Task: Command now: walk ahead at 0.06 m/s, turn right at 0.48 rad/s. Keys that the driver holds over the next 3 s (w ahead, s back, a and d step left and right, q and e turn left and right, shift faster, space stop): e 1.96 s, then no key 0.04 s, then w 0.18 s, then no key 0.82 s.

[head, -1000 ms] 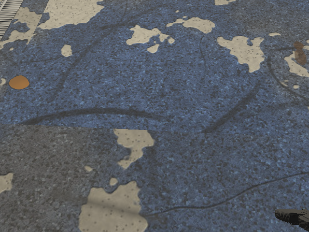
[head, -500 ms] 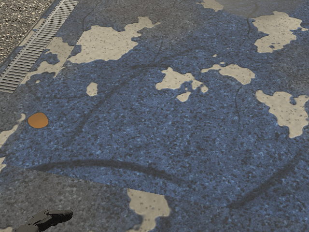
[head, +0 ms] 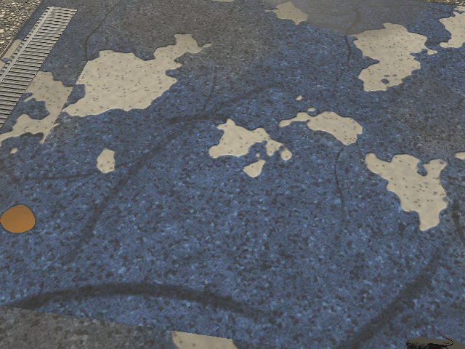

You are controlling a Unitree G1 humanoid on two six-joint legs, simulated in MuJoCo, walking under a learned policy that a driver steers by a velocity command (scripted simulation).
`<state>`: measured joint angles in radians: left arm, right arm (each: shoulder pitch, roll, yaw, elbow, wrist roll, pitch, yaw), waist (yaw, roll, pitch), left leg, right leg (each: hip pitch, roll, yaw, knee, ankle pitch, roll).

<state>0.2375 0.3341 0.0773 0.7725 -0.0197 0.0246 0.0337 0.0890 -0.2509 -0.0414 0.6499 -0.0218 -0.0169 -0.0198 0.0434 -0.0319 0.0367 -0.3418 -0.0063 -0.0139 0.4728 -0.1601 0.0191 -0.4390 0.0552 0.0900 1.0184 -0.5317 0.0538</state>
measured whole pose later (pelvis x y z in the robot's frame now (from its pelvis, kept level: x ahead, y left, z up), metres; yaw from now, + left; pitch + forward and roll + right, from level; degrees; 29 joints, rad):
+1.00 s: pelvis +0.03 -0.02 +0.00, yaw -36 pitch +1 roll +0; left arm 0.22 0.37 0.11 0.66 -0.03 0.07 0.02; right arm 0.13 -0.26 -0.06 0.72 -0.01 0.00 -0.03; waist 0.00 -0.05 0.06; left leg -0.22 0.01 0.02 0.43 -0.23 0.02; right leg -0.50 0.05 0.11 1.12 -0.42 0.10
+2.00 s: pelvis +0.02 -0.04 +0.01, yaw -71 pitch +1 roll +0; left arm 0.21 0.36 0.10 0.63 -0.02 0.07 0.02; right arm 0.15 -0.27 -0.05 0.69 -0.01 0.01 -0.03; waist 0.00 -0.03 0.08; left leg -0.20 0.03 0.06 0.42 -0.23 0.01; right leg -0.47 0.00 0.07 1.02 -0.43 0.11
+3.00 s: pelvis +0.01 -0.20 +0.00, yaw -76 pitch -1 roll +0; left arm 0.26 0.25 0.03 0.86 0.01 0.01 0.03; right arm 0.11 -0.25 -0.02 0.85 0.00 -0.01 0.00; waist 0.00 0.01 0.04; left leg -0.28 0.01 0.03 0.53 -0.23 0.00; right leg -0.09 0.00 0.03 0.50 -0.39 0.00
